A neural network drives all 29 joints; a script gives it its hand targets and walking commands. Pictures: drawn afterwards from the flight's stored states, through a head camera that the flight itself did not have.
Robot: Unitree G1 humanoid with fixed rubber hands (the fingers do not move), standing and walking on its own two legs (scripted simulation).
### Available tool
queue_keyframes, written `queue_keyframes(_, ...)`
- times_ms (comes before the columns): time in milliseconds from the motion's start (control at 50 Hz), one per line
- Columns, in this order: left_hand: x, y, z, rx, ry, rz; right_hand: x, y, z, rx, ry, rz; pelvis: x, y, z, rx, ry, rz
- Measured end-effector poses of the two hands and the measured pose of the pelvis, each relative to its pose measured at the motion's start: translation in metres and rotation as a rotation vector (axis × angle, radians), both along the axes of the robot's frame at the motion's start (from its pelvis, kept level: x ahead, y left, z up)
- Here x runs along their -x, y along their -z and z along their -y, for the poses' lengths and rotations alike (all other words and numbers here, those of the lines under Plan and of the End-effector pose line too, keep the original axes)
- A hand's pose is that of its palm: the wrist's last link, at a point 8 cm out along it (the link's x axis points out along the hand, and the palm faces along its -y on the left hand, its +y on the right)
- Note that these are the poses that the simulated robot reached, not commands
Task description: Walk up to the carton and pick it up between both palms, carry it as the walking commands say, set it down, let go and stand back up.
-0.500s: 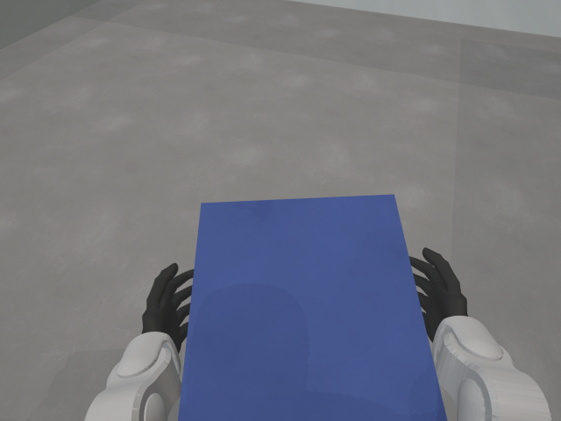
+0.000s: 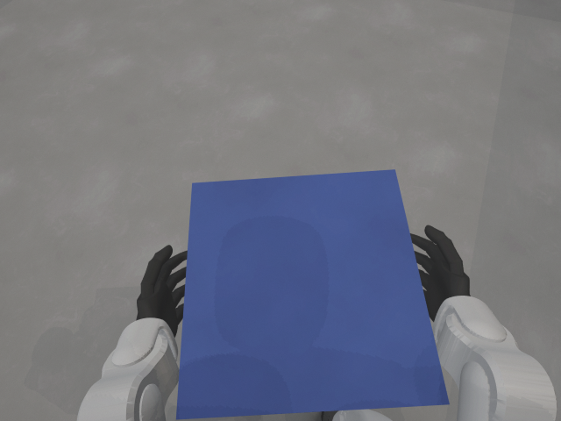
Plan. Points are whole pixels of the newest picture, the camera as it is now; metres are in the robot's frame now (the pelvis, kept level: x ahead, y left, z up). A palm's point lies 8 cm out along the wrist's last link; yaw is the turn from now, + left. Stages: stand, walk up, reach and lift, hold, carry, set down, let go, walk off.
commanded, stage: carry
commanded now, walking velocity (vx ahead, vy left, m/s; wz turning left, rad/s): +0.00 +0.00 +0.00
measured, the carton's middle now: (299, 300) +0.27 +0.01 +0.00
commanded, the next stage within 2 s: none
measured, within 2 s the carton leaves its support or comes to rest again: neither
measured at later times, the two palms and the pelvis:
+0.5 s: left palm (120, 354) +0.20 +0.20 +0.08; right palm (437, 350) +0.20 -0.13 +0.08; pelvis -0.03 +0.03 +0.00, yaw +0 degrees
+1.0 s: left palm (165, 367) +0.19 +0.15 +0.07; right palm (478, 363) +0.19 -0.17 +0.07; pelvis -0.04 -0.01 +0.00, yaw +0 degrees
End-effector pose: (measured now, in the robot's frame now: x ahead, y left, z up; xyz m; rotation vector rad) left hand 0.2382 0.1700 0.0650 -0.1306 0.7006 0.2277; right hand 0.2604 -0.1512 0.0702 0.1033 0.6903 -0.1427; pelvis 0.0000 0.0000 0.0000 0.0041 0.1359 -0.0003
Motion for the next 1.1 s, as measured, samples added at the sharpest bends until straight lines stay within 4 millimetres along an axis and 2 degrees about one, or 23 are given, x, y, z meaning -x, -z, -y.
queue_keyframes(80,0.001,-0.029,-0.016,-0.019,0.026,0.121,0.013,-0.021,-0.015,-0.017,0.026,0.122,-0.003,0.003,-0.022,0.022,0.016,0.034)
queue_keyframes(140,0.007,-0.042,-0.024,-0.028,0.046,0.146,0.027,-0.027,-0.024,-0.035,0.053,0.149,-0.01,0.004,-0.037,0.022,0.004,0.068)
queue_keyframes(220,0.021,-0.042,-0.032,-0.03,0.06,0.12,0.046,-0.026,-0.031,-0.042,0.073,0.123,-0.011,0.003,-0.048,0.012,0.033,0.128)
queue_keyframes(300,0.03,-0.032,-0.035,-0.023,0.073,0.078,0.059,-0.019,-0.034,-0.023,0.074,0.079,0.001,0.007,-0.051,0.02,0.005,0.152)
queue_keyframes(440,0.04,-0.014,-0.03,-0.006,0.058,-0.021,0.061,-0.01,-0.029,0.015,0.043,-0.021,0.024,0.003,-0.041,-0.019,-0.002,0.147)
queue_keyframes(640,0.039,-0.04,-0.008,-0.084,0.025,0.054,0.05,-0.01,-0.008,-0.07,0.018,0.057,0.029,0.004,-0.017,-0.014,-0.012,0.119)
queue_keyframes(760,0.043,-0.025,0.008,-0.041,0.03,0.021,0.054,-0.008,0.008,-0.029,0.014,0.024,0.027,0.006,0.001,-0.011,-0.023,0.116)
queue_keyframes(860,0.044,-0.014,0.019,-0.007,0.039,0.006,0.055,-0.011,0.02,0.007,0.022,0.007,0.036,0.005,0.012,-0.016,-0.019,0.1)
queue_keyframes(1000,0.053,-0.008,0.019,-0.018,0.041,-0.033,0.068,0.003,0.019,-0.015,0.035,-0.031,0.043,0.005,0.009,-0.007,0.001,0.08)
queue_keyframes(1100,0.054,-0.019,0.011,-0.006,0.037,0.01,0.069,-0.012,0.012,-0.01,0.037,0.01,0.039,-0.001,0.003,0.002,0.006,0.082)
